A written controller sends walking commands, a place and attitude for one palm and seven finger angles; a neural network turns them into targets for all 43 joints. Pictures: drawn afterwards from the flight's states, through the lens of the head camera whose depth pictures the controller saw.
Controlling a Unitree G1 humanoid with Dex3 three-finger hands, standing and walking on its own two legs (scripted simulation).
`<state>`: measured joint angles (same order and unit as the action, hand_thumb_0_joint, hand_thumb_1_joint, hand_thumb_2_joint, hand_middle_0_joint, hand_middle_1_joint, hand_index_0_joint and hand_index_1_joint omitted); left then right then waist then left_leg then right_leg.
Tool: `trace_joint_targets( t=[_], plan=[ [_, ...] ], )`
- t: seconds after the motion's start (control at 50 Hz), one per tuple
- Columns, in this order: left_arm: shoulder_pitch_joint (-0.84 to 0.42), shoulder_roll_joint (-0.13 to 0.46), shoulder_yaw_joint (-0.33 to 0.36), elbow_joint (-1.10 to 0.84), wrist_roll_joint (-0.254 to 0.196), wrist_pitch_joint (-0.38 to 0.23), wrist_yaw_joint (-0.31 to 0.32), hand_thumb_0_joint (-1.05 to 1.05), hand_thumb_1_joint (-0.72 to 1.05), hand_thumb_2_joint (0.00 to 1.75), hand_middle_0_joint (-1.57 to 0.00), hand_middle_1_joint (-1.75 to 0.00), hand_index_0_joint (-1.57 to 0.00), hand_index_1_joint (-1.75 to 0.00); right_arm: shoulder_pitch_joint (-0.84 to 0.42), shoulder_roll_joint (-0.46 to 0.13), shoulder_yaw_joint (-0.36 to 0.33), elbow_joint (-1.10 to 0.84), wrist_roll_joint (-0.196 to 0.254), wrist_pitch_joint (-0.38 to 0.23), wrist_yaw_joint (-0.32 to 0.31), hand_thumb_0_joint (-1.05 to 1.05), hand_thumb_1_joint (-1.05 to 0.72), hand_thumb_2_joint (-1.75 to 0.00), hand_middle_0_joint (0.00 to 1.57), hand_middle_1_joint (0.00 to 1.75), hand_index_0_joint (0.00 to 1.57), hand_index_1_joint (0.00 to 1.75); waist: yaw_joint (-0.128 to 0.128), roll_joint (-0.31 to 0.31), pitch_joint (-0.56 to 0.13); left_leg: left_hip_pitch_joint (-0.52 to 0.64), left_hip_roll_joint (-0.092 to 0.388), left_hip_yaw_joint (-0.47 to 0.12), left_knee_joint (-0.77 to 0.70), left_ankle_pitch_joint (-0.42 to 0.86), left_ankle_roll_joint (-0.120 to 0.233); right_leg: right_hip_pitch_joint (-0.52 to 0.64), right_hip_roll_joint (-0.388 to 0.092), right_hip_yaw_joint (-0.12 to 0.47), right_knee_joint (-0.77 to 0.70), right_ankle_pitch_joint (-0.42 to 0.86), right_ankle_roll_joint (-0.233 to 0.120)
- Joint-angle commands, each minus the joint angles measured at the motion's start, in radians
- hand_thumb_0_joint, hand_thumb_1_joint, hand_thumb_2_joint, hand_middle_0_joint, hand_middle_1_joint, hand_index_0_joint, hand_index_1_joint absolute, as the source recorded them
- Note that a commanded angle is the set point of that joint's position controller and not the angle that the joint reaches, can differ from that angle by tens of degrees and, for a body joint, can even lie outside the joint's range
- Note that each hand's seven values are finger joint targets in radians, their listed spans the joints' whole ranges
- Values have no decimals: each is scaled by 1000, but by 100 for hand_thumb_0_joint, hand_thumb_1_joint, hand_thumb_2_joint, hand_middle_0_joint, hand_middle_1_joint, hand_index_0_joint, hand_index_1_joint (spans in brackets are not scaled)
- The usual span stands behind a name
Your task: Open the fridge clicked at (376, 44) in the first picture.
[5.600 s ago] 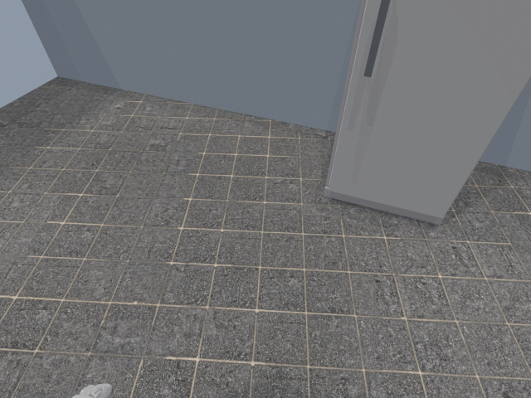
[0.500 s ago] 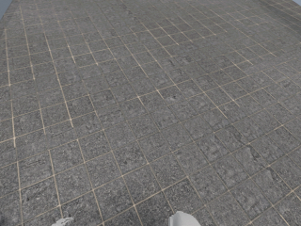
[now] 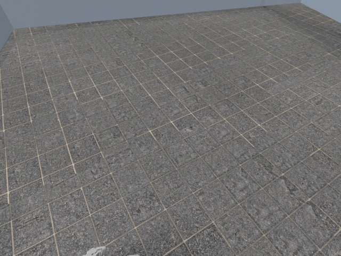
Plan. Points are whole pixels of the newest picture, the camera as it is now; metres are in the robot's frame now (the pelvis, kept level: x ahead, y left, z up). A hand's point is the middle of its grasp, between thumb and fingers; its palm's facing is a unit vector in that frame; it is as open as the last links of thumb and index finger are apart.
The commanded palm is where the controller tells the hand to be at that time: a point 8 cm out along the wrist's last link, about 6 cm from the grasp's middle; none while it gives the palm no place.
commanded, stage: turn to face it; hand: left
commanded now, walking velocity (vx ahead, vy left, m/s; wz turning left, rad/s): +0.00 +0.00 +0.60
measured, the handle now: out of the picture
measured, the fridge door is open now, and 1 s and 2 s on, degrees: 0 0 0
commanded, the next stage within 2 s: none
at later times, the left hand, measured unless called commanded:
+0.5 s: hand out of the picture +0.03 +0.22 -0.15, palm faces +0.28 -0.92 -0.27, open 7.4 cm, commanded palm none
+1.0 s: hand out of the picture -0.09 +0.13 -0.15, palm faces +0.57 -0.77 -0.28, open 7.3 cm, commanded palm none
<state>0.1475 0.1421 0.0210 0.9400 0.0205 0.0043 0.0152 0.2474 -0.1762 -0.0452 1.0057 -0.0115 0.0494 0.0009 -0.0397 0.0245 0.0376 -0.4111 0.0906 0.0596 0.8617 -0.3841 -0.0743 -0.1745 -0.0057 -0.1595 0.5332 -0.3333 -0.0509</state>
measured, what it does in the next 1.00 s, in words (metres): steps on the spot, turning left: left foot, then right foot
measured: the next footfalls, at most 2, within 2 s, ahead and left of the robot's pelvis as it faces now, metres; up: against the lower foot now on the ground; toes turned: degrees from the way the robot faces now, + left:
left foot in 0.08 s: +0.06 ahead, +0.12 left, +0.00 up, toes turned +11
right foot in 0.60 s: +0.05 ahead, -0.15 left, +0.00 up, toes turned +18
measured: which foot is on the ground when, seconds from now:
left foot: up 0.00-0.06, down 0.08-0.58, up 0.60-1.00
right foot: down 0.00-0.10, up 0.12-0.58, down 0.60-1.00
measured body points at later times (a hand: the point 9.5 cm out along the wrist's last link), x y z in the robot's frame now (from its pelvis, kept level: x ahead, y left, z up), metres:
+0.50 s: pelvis -0.01 -0.01 +0.01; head +0.04 +0.01 +0.45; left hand +0.02 +0.27 -0.13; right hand +0.11 -0.24 -0.14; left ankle +0.02 +0.11 -0.73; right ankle +0.01 -0.17 -0.69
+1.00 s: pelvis +0.00 -0.06 +0.00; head +0.05 -0.05 +0.45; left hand -0.12 +0.17 -0.13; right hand +0.22 -0.22 -0.15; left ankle -0.09 +0.06 -0.69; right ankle +0.01 -0.16 -0.73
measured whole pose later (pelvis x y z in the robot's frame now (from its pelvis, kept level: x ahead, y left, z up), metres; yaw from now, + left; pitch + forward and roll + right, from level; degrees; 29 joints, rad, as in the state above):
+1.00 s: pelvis +0.00 -0.06 +0.00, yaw +36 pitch +0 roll +2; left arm 0.27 0.19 0.03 0.91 0.03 0.02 0.02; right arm 0.13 -0.26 -0.08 0.94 -0.02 0.09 0.04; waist 0.01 0.01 0.10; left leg -0.41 0.05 0.07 0.88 -0.41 -0.08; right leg -0.17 -0.14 -0.27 0.55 -0.37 -0.01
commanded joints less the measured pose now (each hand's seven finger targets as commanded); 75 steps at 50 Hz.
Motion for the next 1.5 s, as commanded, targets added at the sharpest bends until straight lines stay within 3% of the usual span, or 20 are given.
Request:
trace_joint_targets(
  t=[0.0, 0.04, 0.08, 0.2, 0.4, 0.52, 0.54, 0.58, 0.6, 0.7, 0.9, 1.02, 1.04, 1.06, 1.08, 1.2, 1.36, 1.44, 1.46, 1.48],
  plan=[
    [57, 210, 67, -32, 3, -8, 26, 0, 90, 90, -20, -30, -20, -30, -2, -69, -18, -75, -3, -20, -1, 0, -90, -90, 20, 30, 20, 30, 41, -139, 2, 52, -10, 39, -169, 43, 17, 2, -315, 136, -77, 559, -88],
    [54, 195, 68, -41, -10, -1, 23, 0, 90, 90, -20, -30, -20, -30, 86, -105, -27, -61, -7, -27, 3, 0, -90, -90, 20, 30, 20, 30, 0, -34, -60, 221, 7, -4, -364, 306, 52, -56, -262, 58, 107, 457, -5],
    [44, 121, 47, -94, -17, 9, 21, 0, 90, 90, -20, -30, -20, -30, 159, -239, -53, -66, -11, -34, -3, 0, -90, -90, 20, 30, 20, 30, -18, 311, -85, 313, 360, -465, -510, 890, 285, -325, -64, 40, 521, -341, 113],
    [20, 145, 72, -63, -3, 20, 1, 0, 90, 90, -20, -30, -20, -30, 4, -191, -44, -118, -10, -48, -21, 0, -90, -90, 20, 30, 20, 30, 24, 96, -104, 260, 164, -262, -536, 487, 218, -371, -87, 162, 634, -59, 124],
    [-26, 152, 72, -98, -7, 27, 6, 0, 90, 90, -20, -30, -20, -30, 19, -236, -75, -129, -14, -28, -7, 0, -90, -90, 20, 30, 20, 30, -11, 155, -89, 237, 129, -395, -551, 302, 245, -308, -48, 156, 368, -108, 144],
    [112, 172, 74, -85, -18, 14, 11, 0, 90, 90, -20, -30, -20, -30, -69, -250, -89, -172, -12, -12, 2, 0, -90, -90, 20, 30, 20, 30, 52, 164, -132, 85, 50, -428, -478, 265, 187, -5, 5, 129, -17, 8, 113],
    [166, 207, 82, -79, -13, 6, 16, 0, 90, 90, -20, -30, -20, -30, -81, -221, -88, -182, -5, -8, 6, 0, -90, -90, 20, 30, 20, 30, 80, 87, -144, -27, -4, -384, -396, 166, 136, 136, -52, 166, -182, 63, 95],
    [107, 366, 99, -118, 5, 0, 30, 0, 90, 90, -20, -30, -20, -30, -70, -152, -76, -219, -8, -8, 8, 0, -90, -90, 20, 30, 20, 30, 77, -326, -93, -284, -163, -132, 110, -189, 14, 94, -519, 613, -351, -4, -77],
    [41, 321, 86, -140, 1, 3, 32, 0, 90, 90, -20, -30, -20, -30, -71, -183, -82, -216, -17, -4, 12, 0, -90, -90, 20, 30, 20, 30, 45, -200, -60, -226, -112, -166, 237, -142, 33, -32, -485, 491, -334, -10, -90],
    [23, 202, 51, -130, -3, -24, 20, 0, 90, 90, -20, -30, -20, -30, -33, -151, -72, -144, -14, 10, 30, 0, -90, -90, 20, 30, 20, 30, 7, -194, 30, -232, -71, -79, 364, 49, -9, 24, -283, 156, -195, 483, -12],
    [181, 252, 65, -79, 9, -11, 24, 0, 90, 90, -20, -30, -20, -30, -205, -135, -40, -182, -7, 11, 31, 0, -90, -90, 20, 30, 20, 30, 88, -229, -21, -155, -39, 10, 73, -39, -8, 173, -356, 89, -130, 654, -63],
    [146, 291, 83, -74, 1, 0, 16, 0, 90, 90, -20, -30, -20, -30, -107, -161, -38, -176, -5, -15, 26, 0, -90, -90, 20, 30, 20, 30, 40, -224, -110, 159, -76, 82, -345, 119, 45, 108, -353, -22, 81, 665, -2],
    [136, 277, 82, -81, -9, 2, 11, 0, 90, 90, -20, -30, -20, -30, -16, -221, -54, -154, -9, -25, 24, 0, -90, -90, 20, 30, 20, 30, -14, -89, -172, 368, -22, 1, -444, 333, 80, -30, -321, -48, 275, 543, 49],
    [113, 208, 69, -126, -18, 2, 0, 0, 90, 90, -20, -30, -20, -30, 62, -344, -86, -144, -11, -36, 17, 0, -90, -90, 20, 30, 20, 30, -55, 244, -209, 563, 271, -383, -455, 789, 215, -363, -157, -56, 520, -155, 137],
    [43, 203, 53, -162, -10, 15, 7, 0, 90, 90, -20, -30, -20, -30, 117, -382, -89, -119, 7, -27, 12, 0, -90, -90, 20, 30, 20, 30, -68, 234, -213, 540, 349, -414, -445, 997, 296, -424, -133, 61, 633, -344, 140],
    [64, 207, 71, -105, -4, 29, -5, 0, 90, 90, -20, -30, -20, -30, -110, -255, -52, -180, -7, -37, -7, 0, -90, -90, 20, 30, 20, 30, 31, 117, -74, 252, 137, -231, -498, 600, 223, -349, -123, 140, 627, -84, 148],
    [-21, 179, 60, -160, -9, 23, 2, 0, 90, 90, -20, -30, -20, -30, -56, -269, -70, -172, -14, -28, -1, 0, -90, -90, 20, 30, 20, 30, 2, 143, -85, 253, 118, -351, -477, 547, 246, -271, -56, 137, 318, -113, 149],
    [65, 188, 62, -149, -18, 5, 6, 0, 90, 90, -20, -30, -20, -30, -100, -267, -78, -190, -9, -22, 1, 0, -90, -90, 20, 30, 20, 30, 51, 150, -117, 155, 71, -378, -378, 574, 201, -46, -14, 115, 18, 38, 137],
    [113, 216, 70, -139, -16, -5, 9, 0, 90, 90, -20, -30, -20, -30, -102, -245, -76, -195, -3, -22, 3, 0, -90, -90, 20, 30, 20, 30, 76, 89, -133, 70, 23, -351, -309, 444, 153, 84, -55, 141, -133, 142, 132],
    [138, 316, 87, -139, 2, -20, 19, 0, 90, 90, -20, -30, -20, -30, -68, -173, -65, -207, 7, -22, 10, 0, -90, -90, 20, 30, 20, 30, 84, -184, -167, -119, -97, -216, -104, 137, 67, 258, -297, 367, -245, 214, 64]
  ],
)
